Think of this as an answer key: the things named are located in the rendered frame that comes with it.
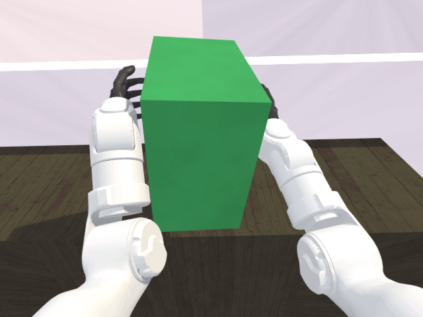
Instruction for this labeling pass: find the pedestal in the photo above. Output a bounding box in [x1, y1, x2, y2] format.
[0, 138, 423, 317]

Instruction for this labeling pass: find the left robot upper arm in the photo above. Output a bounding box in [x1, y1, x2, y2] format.
[32, 217, 167, 317]

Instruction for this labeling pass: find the carton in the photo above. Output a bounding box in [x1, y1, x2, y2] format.
[140, 36, 272, 232]

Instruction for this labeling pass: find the right robot forearm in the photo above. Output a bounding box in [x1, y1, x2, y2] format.
[258, 118, 383, 267]

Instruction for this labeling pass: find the robot left hand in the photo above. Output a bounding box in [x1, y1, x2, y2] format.
[110, 65, 144, 119]

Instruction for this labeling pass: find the left robot forearm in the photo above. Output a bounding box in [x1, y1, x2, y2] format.
[82, 97, 151, 271]

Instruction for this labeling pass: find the robot right hand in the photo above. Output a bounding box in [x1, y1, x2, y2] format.
[261, 84, 279, 119]

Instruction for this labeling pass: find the right robot upper arm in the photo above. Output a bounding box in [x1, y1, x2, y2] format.
[297, 223, 423, 317]

